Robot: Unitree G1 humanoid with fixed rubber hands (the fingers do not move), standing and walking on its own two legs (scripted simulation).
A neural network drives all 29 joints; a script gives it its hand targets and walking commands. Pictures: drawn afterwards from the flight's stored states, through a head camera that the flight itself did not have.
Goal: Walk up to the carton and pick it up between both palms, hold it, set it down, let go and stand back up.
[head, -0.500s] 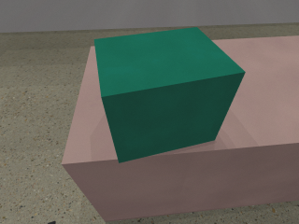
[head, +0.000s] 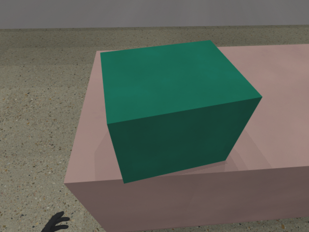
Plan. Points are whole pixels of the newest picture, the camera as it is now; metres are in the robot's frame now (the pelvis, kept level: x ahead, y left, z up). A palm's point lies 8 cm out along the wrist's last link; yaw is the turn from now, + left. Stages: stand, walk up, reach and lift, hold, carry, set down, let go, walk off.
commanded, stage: walk up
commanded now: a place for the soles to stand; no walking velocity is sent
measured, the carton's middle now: (167, 110) +0.43 -0.03 +0.08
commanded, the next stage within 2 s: reach and lift in 1.84 s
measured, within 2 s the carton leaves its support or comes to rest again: neither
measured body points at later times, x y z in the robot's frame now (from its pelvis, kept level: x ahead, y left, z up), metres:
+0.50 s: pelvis +0.00 +0.01 +0.01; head +0.00 +0.01 +0.46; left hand +0.10 +0.31 -0.12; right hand +0.11 -0.30 -0.11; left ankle +0.00 +0.14 -0.74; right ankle -0.01 -0.10 -0.74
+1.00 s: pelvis -0.04 +0.01 +0.00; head -0.02 +0.02 +0.45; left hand +0.05 +0.32 -0.13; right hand +0.07 -0.29 -0.12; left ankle +0.00 +0.14 -0.74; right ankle -0.01 -0.10 -0.74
